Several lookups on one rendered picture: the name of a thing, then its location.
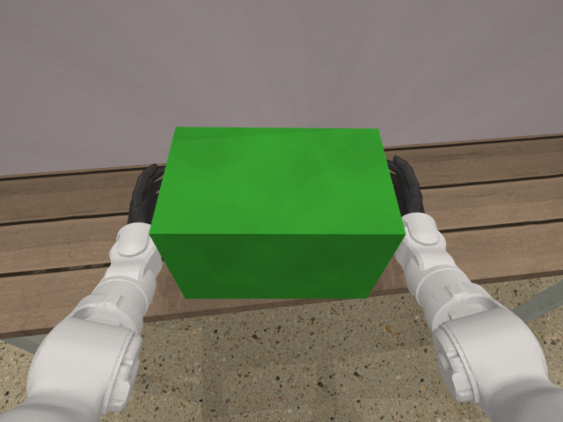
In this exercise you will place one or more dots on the table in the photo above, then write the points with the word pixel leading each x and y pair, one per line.
pixel 497 202

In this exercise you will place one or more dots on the carton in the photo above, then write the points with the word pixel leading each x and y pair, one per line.
pixel 276 212

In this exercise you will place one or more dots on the left robot hand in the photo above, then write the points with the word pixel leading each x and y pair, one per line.
pixel 144 197

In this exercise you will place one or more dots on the right robot hand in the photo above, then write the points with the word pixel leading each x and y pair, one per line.
pixel 406 187

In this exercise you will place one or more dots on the robot right forearm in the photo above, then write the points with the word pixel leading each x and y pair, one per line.
pixel 439 286

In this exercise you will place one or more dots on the left robot upper arm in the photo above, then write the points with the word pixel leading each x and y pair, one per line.
pixel 87 370

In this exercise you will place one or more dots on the right robot upper arm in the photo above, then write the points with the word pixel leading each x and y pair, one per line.
pixel 488 359

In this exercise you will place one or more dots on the robot left forearm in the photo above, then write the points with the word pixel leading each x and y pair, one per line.
pixel 124 294

